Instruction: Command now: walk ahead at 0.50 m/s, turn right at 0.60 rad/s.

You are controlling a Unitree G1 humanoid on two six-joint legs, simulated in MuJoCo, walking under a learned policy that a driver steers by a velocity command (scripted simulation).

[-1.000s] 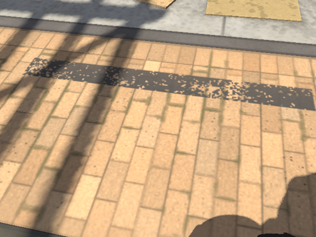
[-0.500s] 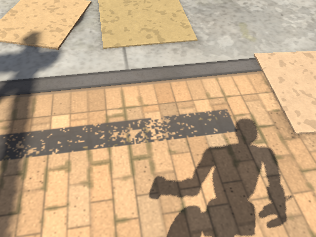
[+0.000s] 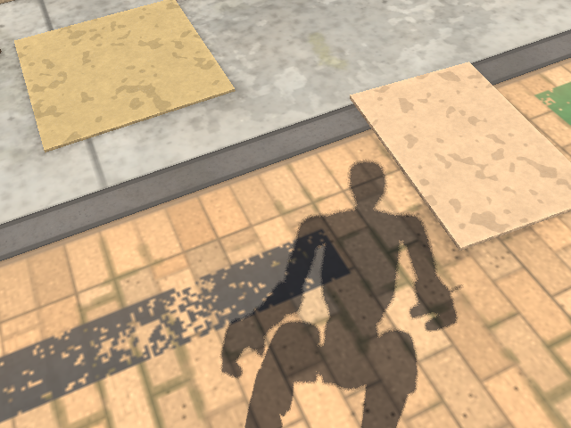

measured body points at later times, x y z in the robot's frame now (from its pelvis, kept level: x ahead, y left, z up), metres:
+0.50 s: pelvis +0.28 +0.04 +0.00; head +0.31 +0.05 +0.45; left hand +0.49 +0.26 -0.11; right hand +0.26 -0.24 -0.11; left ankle +0.29 +0.13 -0.74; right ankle +0.27 -0.10 -0.66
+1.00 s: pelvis +0.48 -0.07 +0.00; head +0.50 -0.09 +0.45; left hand +0.62 +0.15 -0.12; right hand +0.48 -0.33 -0.14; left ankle +0.55 +0.06 -0.69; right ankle +0.48 -0.14 -0.74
